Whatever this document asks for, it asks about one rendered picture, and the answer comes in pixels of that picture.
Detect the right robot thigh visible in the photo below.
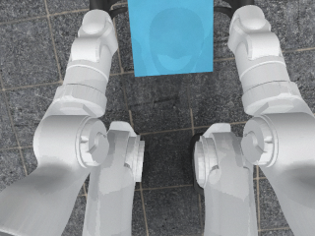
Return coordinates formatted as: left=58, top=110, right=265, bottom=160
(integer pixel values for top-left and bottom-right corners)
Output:
left=194, top=132, right=258, bottom=236

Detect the carton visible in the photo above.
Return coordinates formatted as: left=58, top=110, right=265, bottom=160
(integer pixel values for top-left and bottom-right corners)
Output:
left=127, top=0, right=214, bottom=77

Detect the robot right upper arm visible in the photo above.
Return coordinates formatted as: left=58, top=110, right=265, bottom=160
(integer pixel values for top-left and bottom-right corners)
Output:
left=240, top=112, right=315, bottom=236

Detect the robot left forearm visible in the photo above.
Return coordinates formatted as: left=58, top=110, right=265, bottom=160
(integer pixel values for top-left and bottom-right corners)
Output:
left=32, top=9, right=118, bottom=150

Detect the robot right foot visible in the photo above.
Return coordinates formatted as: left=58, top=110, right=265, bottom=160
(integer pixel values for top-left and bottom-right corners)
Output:
left=189, top=133, right=205, bottom=195

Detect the robot right forearm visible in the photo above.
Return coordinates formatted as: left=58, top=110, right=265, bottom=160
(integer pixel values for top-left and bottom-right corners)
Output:
left=227, top=5, right=315, bottom=118

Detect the robot left hand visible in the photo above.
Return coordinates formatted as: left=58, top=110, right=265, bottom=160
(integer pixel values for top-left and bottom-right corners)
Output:
left=89, top=0, right=128, bottom=20

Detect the robot left upper arm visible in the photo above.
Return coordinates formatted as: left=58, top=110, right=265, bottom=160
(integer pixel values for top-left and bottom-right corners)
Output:
left=0, top=115, right=109, bottom=236

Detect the robot right hand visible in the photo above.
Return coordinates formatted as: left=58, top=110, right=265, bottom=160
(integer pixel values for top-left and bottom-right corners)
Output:
left=213, top=0, right=255, bottom=20

